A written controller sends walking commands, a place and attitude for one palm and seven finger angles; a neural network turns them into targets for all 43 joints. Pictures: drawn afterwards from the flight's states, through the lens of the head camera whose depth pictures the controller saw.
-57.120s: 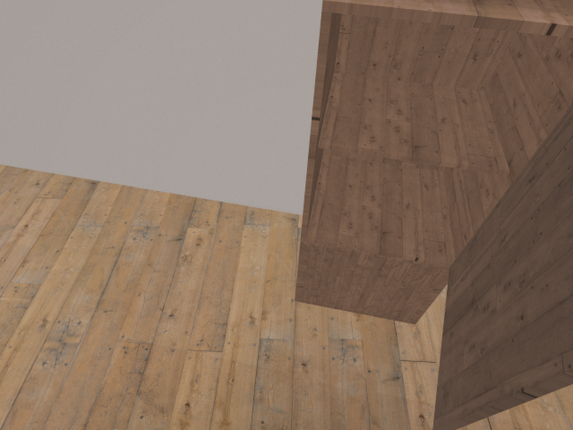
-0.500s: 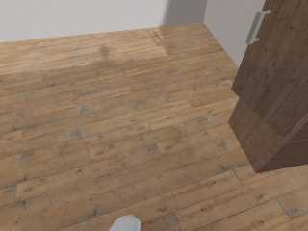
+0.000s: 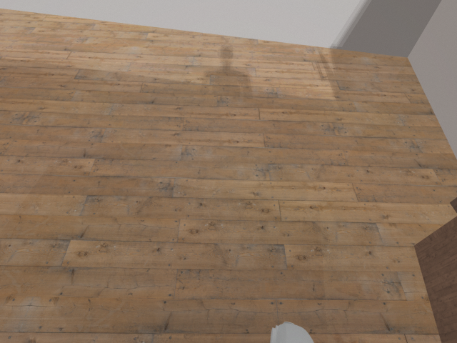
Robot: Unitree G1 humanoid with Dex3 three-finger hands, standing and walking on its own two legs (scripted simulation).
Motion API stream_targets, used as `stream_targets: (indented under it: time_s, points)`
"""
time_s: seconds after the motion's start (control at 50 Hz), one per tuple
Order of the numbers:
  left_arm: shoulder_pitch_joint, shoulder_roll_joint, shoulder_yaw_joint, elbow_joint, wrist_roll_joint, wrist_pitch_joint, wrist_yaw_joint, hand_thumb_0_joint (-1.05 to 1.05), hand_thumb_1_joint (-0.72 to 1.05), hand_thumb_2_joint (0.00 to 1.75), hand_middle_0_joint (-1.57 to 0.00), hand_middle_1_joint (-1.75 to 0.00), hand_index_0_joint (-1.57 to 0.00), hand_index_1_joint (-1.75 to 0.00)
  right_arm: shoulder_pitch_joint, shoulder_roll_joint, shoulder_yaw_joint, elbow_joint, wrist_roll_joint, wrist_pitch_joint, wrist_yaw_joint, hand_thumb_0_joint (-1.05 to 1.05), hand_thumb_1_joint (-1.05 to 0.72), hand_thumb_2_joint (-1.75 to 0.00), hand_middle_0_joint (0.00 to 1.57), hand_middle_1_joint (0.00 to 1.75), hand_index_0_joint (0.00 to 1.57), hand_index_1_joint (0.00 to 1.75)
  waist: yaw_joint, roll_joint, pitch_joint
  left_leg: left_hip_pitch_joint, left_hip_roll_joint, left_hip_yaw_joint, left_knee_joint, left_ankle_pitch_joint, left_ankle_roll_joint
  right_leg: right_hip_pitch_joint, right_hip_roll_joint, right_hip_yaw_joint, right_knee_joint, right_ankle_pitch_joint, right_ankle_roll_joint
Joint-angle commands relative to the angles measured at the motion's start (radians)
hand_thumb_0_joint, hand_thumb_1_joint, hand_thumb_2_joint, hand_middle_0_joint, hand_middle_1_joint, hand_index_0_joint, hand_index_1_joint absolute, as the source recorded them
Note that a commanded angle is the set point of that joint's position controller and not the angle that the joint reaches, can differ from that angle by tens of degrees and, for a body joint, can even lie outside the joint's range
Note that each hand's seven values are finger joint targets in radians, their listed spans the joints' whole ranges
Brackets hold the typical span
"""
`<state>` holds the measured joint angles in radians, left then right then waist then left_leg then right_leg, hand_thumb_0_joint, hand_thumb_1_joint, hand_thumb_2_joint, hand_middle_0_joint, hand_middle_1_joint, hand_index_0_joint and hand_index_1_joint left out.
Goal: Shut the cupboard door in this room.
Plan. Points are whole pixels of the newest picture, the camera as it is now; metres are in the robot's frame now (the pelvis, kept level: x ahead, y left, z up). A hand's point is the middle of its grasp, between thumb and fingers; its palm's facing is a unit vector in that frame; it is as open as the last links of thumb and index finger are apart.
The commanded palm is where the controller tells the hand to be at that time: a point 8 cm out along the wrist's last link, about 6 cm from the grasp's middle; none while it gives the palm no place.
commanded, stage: walk to a spot facing it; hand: left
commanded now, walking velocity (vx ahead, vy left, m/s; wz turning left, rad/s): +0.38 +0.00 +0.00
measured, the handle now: out of the picture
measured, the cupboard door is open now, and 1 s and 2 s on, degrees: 15 15 15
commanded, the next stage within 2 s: turn to face it in 0.36 s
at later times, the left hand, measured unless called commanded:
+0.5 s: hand (179, 262) +0.30 +0.13 -0.16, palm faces +0.09 -0.97 -0.22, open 7.2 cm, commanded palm none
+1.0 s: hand (175, 209) +0.43 +0.17 -0.16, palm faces -0.10 -0.97 -0.21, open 7.4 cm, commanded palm none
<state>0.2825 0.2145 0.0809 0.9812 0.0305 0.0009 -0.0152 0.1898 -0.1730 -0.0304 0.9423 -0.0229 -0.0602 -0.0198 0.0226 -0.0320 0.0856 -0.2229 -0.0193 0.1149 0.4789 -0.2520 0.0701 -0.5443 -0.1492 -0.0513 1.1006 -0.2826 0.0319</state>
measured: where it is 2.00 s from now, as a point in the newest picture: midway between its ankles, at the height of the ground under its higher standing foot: (233, 298)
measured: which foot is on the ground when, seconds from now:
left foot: down 0.00-0.32, up 0.34-0.68, down 0.70-1.00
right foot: up 0.00-0.28, down 0.30-0.72, up 0.74-1.00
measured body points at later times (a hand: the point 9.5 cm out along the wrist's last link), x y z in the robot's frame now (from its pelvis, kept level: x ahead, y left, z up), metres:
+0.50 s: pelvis +0.24 -0.06 +0.01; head +0.27 -0.06 +0.45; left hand +0.29 +0.18 -0.14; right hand +0.22 -0.28 -0.16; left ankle +0.22 +0.09 -0.65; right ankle +0.25 -0.14 -0.74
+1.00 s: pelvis +0.34 -0.02 +0.00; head +0.37 -0.02 +0.45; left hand +0.44 +0.22 -0.15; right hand +0.39 -0.27 -0.14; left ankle +0.39 +0.07 -0.74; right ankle +0.32 -0.15 -0.69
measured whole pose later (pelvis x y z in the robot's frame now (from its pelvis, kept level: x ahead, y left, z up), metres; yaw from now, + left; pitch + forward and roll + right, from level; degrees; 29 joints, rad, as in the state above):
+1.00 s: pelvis +0.34 -0.02 +0.00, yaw -12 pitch +0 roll -2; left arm 0.22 0.19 0.11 0.95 0.02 0.06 -0.02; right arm 0.15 -0.18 -0.04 0.95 -0.04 0.00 -0.04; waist 0.02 0.03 0.06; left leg -0.28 0.13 0.26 0.51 -0.23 0.03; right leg -0.45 -0.05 -0.08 0.92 -0.41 0.03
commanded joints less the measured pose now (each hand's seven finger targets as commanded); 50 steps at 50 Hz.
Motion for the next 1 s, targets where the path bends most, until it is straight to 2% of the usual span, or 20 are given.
stream_targets:
  time_s: [0.0,0.18,0.22,0.24,0.26,0.28,0.3,0.32,0.36,0.4,0.44,0.52,0.6,0.64,0.66,0.7,0.72,0.76,0.82,0.98]
  points:
    - [-0.005,0.02,0.001,-0.069,0.001,-0.008,-0.011,0.0,0.9,0.9,-0.2,-0.3,-0.2,-0.3,0.12,-0.126,-0.036,0.016,0.0,-0.007,-0.002,0.0,-0.9,-0.9,0.2,0.3,0.2,0.3,-0.023,0.112,0.006,0.013,0.263,-0.211,-0.337,-0.018,0.118,-0.038,-0.009,0.025,-0.153,0.134,0.0]
    - [-0.197,0.028,0.002,-0.132,-0.006,-0.027,-0.018,0.0,0.9,0.9,-0.2,-0.3,-0.2,-0.3,0.246,-0.135,-0.037,0.104,-0.011,-0.012,-0.007,0.0,-0.9,-0.9,0.2,0.3,0.2,0.3,-0.06,0.114,0.065,0.189,0.281,-0.164,-0.264,0.276,0.111,-0.003,0.061,-0.015,-0.457,0.151,-0.049]
    - [-0.128,0.041,0.006,-0.116,-0.006,-0.037,-0.015,0.0,0.9,0.9,-0.2,-0.3,-0.2,-0.3,0.254,-0.145,-0.037,0.117,-0.01,-0.01,-0.01,0.0,-0.9,-0.9,0.2,0.3,0.2,0.3,-0.024,0.107,0.02,0.203,0.271,-0.134,-0.141,0.486,0.092,0.135,0.1,-0.038,-0.519,0.111,-0.075]
    - [-0.004,0.06,0.013,-0.077,-0.005,-0.045,-0.012,0.0,0.9,0.9,-0.2,-0.3,-0.2,-0.3,0.243,-0.148,-0.035,0.118,-0.005,-0.009,-0.01,0.0,-0.9,-0.9,0.2,0.3,0.2,0.3,0.033,0.07,-0.049,0.181,0.235,-0.105,0.006,0.574,0.067,0.3,0.129,-0.054,-0.578,0.143,-0.089]
    - [0.159,0.113,0.028,-0.023,0.002,-0.058,-0.002,0.0,0.9,0.9,-0.2,-0.3,-0.2,-0.3,0.238,-0.132,-0.035,0.116,0.006,-0.012,-0.002,0.0,-0.9,-0.9,0.2,0.3,0.2,0.3,0.098,-0.024,-0.132,0.036,0.172,-0.064,0.24,0.519,0.031,0.552,0.07,0.035,-0.613,0.145,-0.123]
    - [0.303,0.209,0.056,0.018,0.012,-0.064,0.01,0.0,0.9,0.9,-0.2,-0.3,-0.2,-0.3,0.289,-0.075,-0.026,0.096,0.023,-0.02,0.006,0.0,-0.9,-0.9,0.2,0.3,0.2,0.3,0.126,-0.264,-0.279,-0.218,-0.003,0.01,0.577,0.025,-0.02,0.814,-0.212,0.427,-0.719,0.157,-0.221]
    - [0.301,0.234,0.051,0.024,-0.012,-0.06,0.013,0.0,0.9,0.9,-0.2,-0.3,-0.2,-0.3,0.278,-0.084,-0.024,0.082,0.02,-0.014,0.003,0.0,-0.9,-0.9,0.2,0.3,0.2,0.3,0.099,-0.252,-0.275,-0.328,-0.018,-0.092,0.806,-0.32,-0.017,0.774,-0.32,0.59,-0.83,0.119,-0.271]
    - [0.202,0.18,0.043,0.005,-0.013,-0.059,0.02,0.0,0.9,0.9,-0.2,-0.3,-0.2,-0.3,0.238,-0.091,-0.032,0.086,0.016,-0.009,0.004,0.0,-0.9,-0.9,0.2,0.3,0.2,0.3,0.076,-0.205,-0.193,-0.388,0.038,-0.155,0.87,-0.24,-0.011,0.692,-0.277,0.532,-0.852,0.043,-0.25]
    - [0.05,0.09,0.013,-0.03,-0.013,-0.06,0.031,0.0,0.9,0.9,-0.2,-0.3,-0.2,-0.3,0.168,-0.052,-0.03,0.088,0.009,0.002,0.007,0.0,-0.9,-0.9,0.2,0.3,0.2,0.3,0.008,-0.011,-0.065,-0.362,0.115,-0.168,0.814,-0.098,-0.03,0.45,-0.226,0.287,-0.856,0.201,-0.211]
    - [0.021,0.044,-0.004,-0.031,-0.009,-0.079,0.029,0.0,0.9,0.9,-0.2,-0.3,-0.2,-0.3,0.225,0.004,-0.014,0.104,0.0,0.025,0.015,0.0,-0.9,-0.9,0.2,0.3,0.2,0.3,-0.041,-0.017,-0.079,-0.296,0.115,-0.14,0.718,-0.041,-0.048,0.38,-0.158,0.088,-0.856,0.402,-0.169]
    - [0.031,0.016,-0.016,-0.015,-0.009,-0.086,0.029,0.0,0.9,0.9,-0.2,-0.3,-0.2,-0.3,0.245,0.021,-0.011,0.111,-0.001,0.044,0.018,0.0,-0.9,-0.9,0.2,0.3,0.2,0.3,-0.061,-0.076,-0.066,-0.294,0.116,-0.11,0.637,-0.018,-0.069,0.356,-0.133,0.003,-0.867,0.501,-0.161]
    - [0.064,0.009,-0.028,0.017,-0.011,-0.083,0.034,0.0,0.9,0.9,-0.2,-0.3,-0.2,-0.3,0.175,0.044,-0.001,0.081,0.001,0.048,0.023,0.0,-0.9,-0.9,0.2,0.3,0.2,0.3,-0.056,-0.081,-0.048,-0.239,0.11,-0.028,0.37,0.029,-0.092,0.354,-0.081,0.0,-0.832,0.697,-0.189]
    - [0.086,0.059,-0.01,0.031,-0.011,-0.063,0.035,0.0,0.9,0.9,-0.2,-0.3,-0.2,-0.3,0.095,0.017,-0.003,0.054,0.004,0.031,0.016,0.0,-0.9,-0.9,0.2,0.3,0.2,0.3,-0.029,-0.105,-0.079,-0.145,0.071,-0.006,0.181,0.052,-0.097,0.403,-0.07,0.085,-0.751,0.687,-0.193]
    - [0.069,0.062,-0.002,0.027,-0.013,-0.046,0.037,0.0,0.9,0.9,-0.2,-0.3,-0.2,-0.3,0.111,-0.024,-0.01,0.056,0.004,0.028,0.007,0.0,-0.9,-0.9,0.2,0.3,0.2,0.3,-0.052,-0.098,-0.078,-0.021,0.069,-0.007,0.072,0.122,-0.1,0.335,-0.053,0.11,-0.697,0.568,-0.168]
    - [0.075,0.05,-0.001,0.022,-0.013,-0.036,0.038,0.0,0.9,0.9,-0.2,-0.3,-0.2,-0.3,0.152,-0.069,-0.02,0.067,0.005,0.023,0.002,0.0,-0.9,-0.9,0.2,0.3,0.2,0.3,-0.065,-0.008,-0.106,0.105,0.11,-0.042,0.01,0.274,-0.092,0.265,-0.012,0.099,-0.623,0.424,-0.132]
    - [0.125,-0.008,-0.007,0.007,-0.029,-0.016,0.038,0.0,0.9,0.9,-0.2,-0.3,-0.2,-0.3,0.239,-0.21,-0.042,0.07,-0.008,0.021,-0.018,0.0,-0.9,-0.9,0.2,0.3,0.2,0.3,-0.084,0.336,-0.199,0.279,0.461,-0.354,-0.085,0.58,0.076,0.067,0.162,-0.038,-0.274,-0.369,-0.033]
    - [0.096,0.01,-0.005,-0.011,-0.018,-0.007,0.04,0.0,0.9,0.9,-0.2,-0.3,-0.2,-0.3,0.23,-0.218,-0.039,0.058,-0.012,0.031,-0.024,0.0,-0.9,-0.9,0.2,0.3,0.2,0.3,-0.095,0.283,-0.183,0.194,0.504,-0.374,-0.134,0.392,0.136,0.072,0.163,0.013,-0.077,-0.441,-0.043]
    - [0.033,0.016,0.005,-0.023,-0.003,0.01,0.024,0.0,0.9,0.9,-0.2,-0.3,-0.2,-0.3,0.12,-0.17,-0.028,0.013,-0.011,0.031,-0.034,0.0,-0.9,-0.9,0.2,0.3,0.2,0.3,-0.065,0.277,-0.094,0.103,0.469,-0.309,-0.175,0.333,0.112,-0.023,0.095,0.039,0.07,-0.318,-0.031]
    - [0.038,0.005,0.02,-0.031,-0.007,0.035,0.006,0.0,0.9,0.9,-0.2,-0.3,-0.2,-0.3,0.043,-0.155,-0.026,-0.017,-0.012,0.039,-0.033,0.0,-0.9,-0.9,0.2,0.3,0.2,0.3,-0.022,0.191,-0.099,0.024,0.398,-0.128,-0.185,0.258,0.065,0.035,0.084,0.022,0.041,-0.194,-0.01]
    - [-0.028,0.005,0.031,-0.113,-0.002,0.048,-0.007,0.0,0.9,0.9,-0.2,-0.3,-0.2,-0.3,0.01,-0.192,-0.064,-0.043,-0.012,0.06,-0.016,0.0,-0.9,-0.9,0.2,0.3,0.2,0.3,-0.03,0.191,-0.113,0.023,0.42,-0.02,-0.147,0.109,0.06,0.146,0.099,-0.047,-0.309,-0.108,-0.001]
